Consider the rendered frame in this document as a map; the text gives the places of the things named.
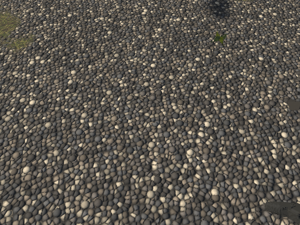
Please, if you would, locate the right robot hand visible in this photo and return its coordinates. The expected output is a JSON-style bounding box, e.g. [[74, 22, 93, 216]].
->
[[264, 201, 300, 224]]

